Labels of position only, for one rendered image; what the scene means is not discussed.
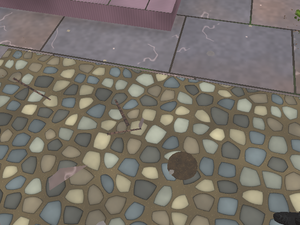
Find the right robot hand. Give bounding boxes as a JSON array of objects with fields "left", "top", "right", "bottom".
[{"left": 273, "top": 211, "right": 300, "bottom": 225}]

